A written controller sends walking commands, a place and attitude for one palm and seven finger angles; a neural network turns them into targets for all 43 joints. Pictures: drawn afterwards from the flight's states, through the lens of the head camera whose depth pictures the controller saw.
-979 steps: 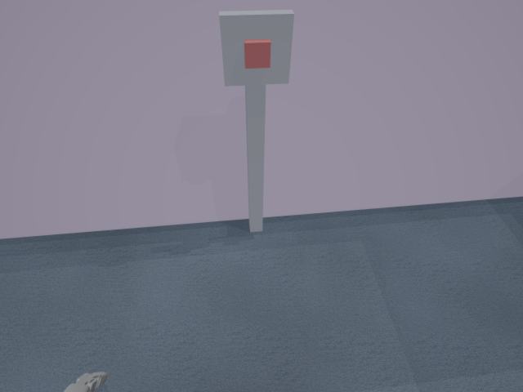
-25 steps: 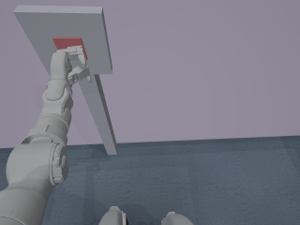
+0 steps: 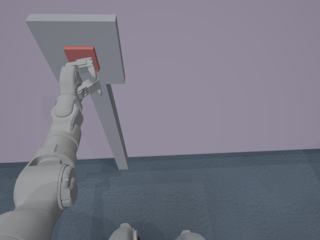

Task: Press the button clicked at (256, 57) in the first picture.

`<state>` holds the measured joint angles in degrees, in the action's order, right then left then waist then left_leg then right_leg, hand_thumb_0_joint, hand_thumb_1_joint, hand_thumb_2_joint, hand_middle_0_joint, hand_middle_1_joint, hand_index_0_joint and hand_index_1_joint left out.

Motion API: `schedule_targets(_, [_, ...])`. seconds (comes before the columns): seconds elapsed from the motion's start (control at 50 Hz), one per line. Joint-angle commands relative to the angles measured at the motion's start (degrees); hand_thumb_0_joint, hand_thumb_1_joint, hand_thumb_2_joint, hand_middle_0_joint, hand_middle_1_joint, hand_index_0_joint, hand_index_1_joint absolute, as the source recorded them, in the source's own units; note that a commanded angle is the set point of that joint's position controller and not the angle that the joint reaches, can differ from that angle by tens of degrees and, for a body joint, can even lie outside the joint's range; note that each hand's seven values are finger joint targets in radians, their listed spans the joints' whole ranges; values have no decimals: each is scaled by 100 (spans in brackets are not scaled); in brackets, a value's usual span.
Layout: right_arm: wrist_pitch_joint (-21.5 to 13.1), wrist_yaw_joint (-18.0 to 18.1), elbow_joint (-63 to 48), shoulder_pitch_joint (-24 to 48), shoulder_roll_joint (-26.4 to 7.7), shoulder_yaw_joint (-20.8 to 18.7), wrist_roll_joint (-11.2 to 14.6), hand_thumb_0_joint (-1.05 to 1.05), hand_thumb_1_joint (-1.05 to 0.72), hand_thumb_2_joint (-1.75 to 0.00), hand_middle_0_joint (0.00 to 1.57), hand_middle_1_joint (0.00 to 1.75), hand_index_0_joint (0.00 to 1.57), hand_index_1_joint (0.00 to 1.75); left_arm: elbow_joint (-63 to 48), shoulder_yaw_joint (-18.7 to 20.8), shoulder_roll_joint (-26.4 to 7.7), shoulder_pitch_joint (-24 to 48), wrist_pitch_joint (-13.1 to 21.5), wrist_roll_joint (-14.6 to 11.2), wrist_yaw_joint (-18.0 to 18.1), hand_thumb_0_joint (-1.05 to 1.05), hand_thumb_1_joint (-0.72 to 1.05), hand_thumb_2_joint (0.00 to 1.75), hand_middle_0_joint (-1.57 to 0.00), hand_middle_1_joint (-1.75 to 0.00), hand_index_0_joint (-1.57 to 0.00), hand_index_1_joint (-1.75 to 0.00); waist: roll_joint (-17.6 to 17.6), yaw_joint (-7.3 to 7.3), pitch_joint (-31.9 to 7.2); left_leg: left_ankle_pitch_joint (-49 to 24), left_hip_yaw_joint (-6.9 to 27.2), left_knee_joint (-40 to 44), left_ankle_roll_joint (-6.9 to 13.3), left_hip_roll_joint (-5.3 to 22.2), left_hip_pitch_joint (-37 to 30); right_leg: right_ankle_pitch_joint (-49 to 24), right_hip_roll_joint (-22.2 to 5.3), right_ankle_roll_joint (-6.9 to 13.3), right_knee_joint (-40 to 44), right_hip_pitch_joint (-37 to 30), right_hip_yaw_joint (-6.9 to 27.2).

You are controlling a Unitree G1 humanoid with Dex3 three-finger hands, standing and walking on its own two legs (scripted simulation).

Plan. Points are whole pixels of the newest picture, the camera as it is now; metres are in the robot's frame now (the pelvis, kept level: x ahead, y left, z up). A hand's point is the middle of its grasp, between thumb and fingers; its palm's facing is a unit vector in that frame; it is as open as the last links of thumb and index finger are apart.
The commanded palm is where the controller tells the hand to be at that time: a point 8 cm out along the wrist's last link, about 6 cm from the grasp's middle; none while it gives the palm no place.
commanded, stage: pull the fist back off the button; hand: left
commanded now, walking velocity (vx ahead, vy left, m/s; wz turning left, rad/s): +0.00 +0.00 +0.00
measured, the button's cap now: (83, 57) +0.54 +0.17 +0.15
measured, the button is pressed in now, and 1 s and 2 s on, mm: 5 0 0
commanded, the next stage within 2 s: draw the hand back to the body in 0.64 s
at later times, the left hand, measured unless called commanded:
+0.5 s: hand (92, 104) +0.41 +0.14 +0.11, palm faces +0.01 -1.00 -0.01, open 3.1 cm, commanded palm +0.38 +0.19 +0.12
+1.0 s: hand (80, 110) +0.38 +0.15 +0.14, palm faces +0.00 -1.00 -0.01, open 3.1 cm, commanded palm +0.34 +0.21 +0.14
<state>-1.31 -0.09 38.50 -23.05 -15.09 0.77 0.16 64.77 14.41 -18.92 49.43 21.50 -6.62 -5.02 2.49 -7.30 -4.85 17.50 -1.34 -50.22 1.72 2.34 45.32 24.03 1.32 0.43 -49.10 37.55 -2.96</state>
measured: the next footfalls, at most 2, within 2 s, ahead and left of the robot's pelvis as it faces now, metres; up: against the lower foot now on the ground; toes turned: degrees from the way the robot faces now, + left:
none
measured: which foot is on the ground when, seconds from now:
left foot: down 0.00-1.00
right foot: down 0.00-1.00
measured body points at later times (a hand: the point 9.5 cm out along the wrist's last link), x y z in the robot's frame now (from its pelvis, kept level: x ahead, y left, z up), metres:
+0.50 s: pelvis +0.03 -0.01 +0.02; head +0.06 -0.02 +0.46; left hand +0.40 +0.19 +0.12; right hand +0.15 -0.26 -0.09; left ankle +0.07 +0.10 -0.69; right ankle +0.00 -0.12 -0.69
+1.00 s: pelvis +0.04 -0.02 +0.02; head +0.04 -0.04 +0.47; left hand +0.37 +0.21 +0.14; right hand +0.16 -0.26 -0.08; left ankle +0.07 +0.10 -0.69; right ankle +0.00 -0.12 -0.69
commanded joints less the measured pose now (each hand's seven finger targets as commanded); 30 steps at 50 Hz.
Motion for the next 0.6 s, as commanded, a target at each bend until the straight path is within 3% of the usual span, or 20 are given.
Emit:
schedule_targets(0.0, [-162, 94, -581, -318, -966, -369, 57, 0, -90, -90, 20, 30, 20, 30, -1724, 70, -941, 2787, 329, -92, 52, 0, 90, 90, -130, -150, -130, -150, 154, -63, -2077, -89, 491, 710, 11, -119, -2627, -544, 229, 84, 940, 327, 45])
schedule_targets(0.02, [-149, 84, -615, -297, -939, -365, 64, 0, -90, -90, 20, 30, 20, 30, -1792, 72, -882, 2479, 315, -94, 49, 0, 90, 90, -130, -150, -130, -150, 204, 32, -2255, -332, 485, 702, -3, -118, -2747, -707, 233, 94, 893, 240, 29])
schedule_targets(0.06, [-123, 74, -656, -221, -911, -358, 81, 0, -90, -90, 20, 30, 20, 30, -1974, -30, -740, 2283, 278, -138, 27, 0, 90, 90, -130, -150, -130, -150, 149, 43, -2098, -451, 450, 706, -3, -117, -2769, -825, 245, 89, 938, 193, 19])
schedule_targets(0.12, [-77, 78, -769, -126, -904, -364, 119, 0, -90, -90, 20, 30, 20, 30, -2166, 123, -829, 1529, 198, -201, -10, 0, 90, 90, -130, -150, -130, -150, -121, 201, -2073, -722, 365, 722, 14, -138, -2675, -1186, 248, 90, 956, -168, 40])
schedule_targets(0.14, [-71, 74, -813, -72, -884, -366, 135, 0, -90, -90, 20, 30, 20, 30, -2441, 5, -721, 1567, 180, -223, -22, 0, 90, 90, -130, -150, -130, -150, -74, 168, -2102, -782, 332, 719, 23, -143, -2729, -1288, 245, 74, 967, -204, 51])
schedule_targets(0.22, [-77, 49, -973, 142, -814, -368, 171, 0, -90, -90, 20, 30, 20, 30, -3104, -93, -501, 684, 78, -303, -72, 0, 90, 90, -130, -150, -130, -150, 57, 354, -2060, -1101, 263, 750, 16, -164, -2890, -1680, 235, 85, 981, -461, 47])
schedule_targets(0.26, [-73, 48, -1057, 235, -805, -367, 187, 0, -90, -90, 20, 30, 20, 30, -3422, -83, -482, 231, -10, -360, -88, 0, 90, 90, -130, -150, -130, -150, -70, 421, -1999, -1156, 221, 780, 26, -175, -2852, -1831, 232, 73, 1014, -632, 62])
schedule_targets(0.32, [-55, 74, -1112, 364, -788, -349, 214, 0, -90, -90, 20, 30, 20, 30, -3672, -75, -493, -191, -182, -416, -114, 0, 90, 90, -130, -150, -130, -150, -372, 419, -1687, -1157, 168, 836, 65, -201, -2659, -2070, 203, 36, 1091, -844, 91])
schedule_targets(0.38, [-85, 81, -1241, 561, -719, -344, 233, 0, -90, -90, 20, 30, 20, 30, -4476, -313, -249, -461, -237, -448, -163, 0, 90, 90, -130, -150, -130, -150, 32, 476, -1791, -1333, 147, 857, 55, -223, -2934, -2249, 171, 51, 1100, -936, 105])
schedule_targets(0.42, [-120, 98, -1246, 649, -696, -328, 243, 0, -90, -90, 20, 30, 20, 30, -4678, -422, -113, -709, -277, -492, -170, 0, 90, 90, -130, -150, -130, -150, -33, 447, -1713, -1369, 154, 854, 63, -223, -3014, -2300, 164, 39, 1141, -936, 100])
schedule_targets(0.5, [-138, 159, -1263, 782, -716, -297, 238, 0, -90, -90, 20, 30, 20, 30, -4978, -352, -251, -1098, -363, -574, -225, 0, 90, 90, -130, -150, -130, -150, -385, 456, -1537, -1275, 150, 904, 90, -250, -2864, -2393, 138, 9, 1214, -1152, 154])
schedule_targets(0.52, [-136, 172, -1262, 848, -693, -287, 250, 0, -90, -90, 20, 30, 20, 30, -4980, -357, -216, -1203, -401, -581, -247, 0, 90, 90, -130, -150, -130, -150, -305, 472, -1491, -1228, 132, 939, 78, -260, -2850, -2393, 109, 4, 1231, -1154, 160])
schedule_targets(0.58, [-163, 214, -1178, 923, -670, -252, 239, 0, -90, -90, 20, 30, 20, 30, -5089, -574, -86, -640, -452, -532, -240, 0, 90, 90, -130, -150, -130, -150, -53, 353, -1350, -1025, 215, 960, 51, -262, -2969, -2044, 106, 26, 1265, -900, 124])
